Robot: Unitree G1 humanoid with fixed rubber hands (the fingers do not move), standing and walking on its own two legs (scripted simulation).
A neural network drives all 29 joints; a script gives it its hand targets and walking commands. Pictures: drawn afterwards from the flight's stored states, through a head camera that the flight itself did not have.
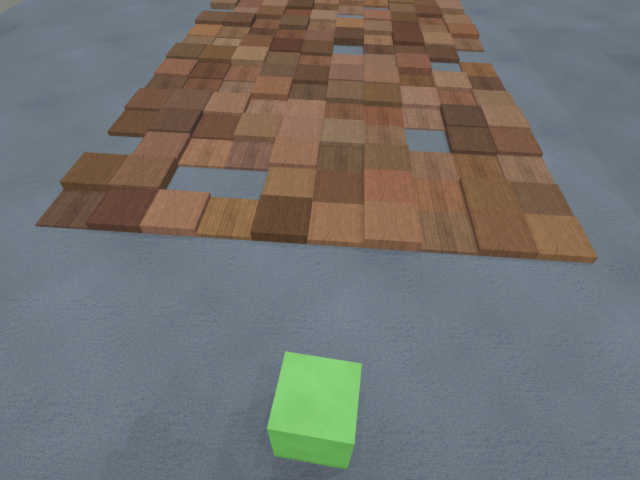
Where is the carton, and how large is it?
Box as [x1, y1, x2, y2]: [267, 351, 361, 468]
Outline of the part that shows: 285,351 267,426 274,455 347,468 354,442 361,363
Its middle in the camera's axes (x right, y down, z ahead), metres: -0.01 +0.49 +1.07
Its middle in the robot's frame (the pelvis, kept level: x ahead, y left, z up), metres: +0.43 +0.01 -0.64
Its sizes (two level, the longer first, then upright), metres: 0.210 0.200 0.250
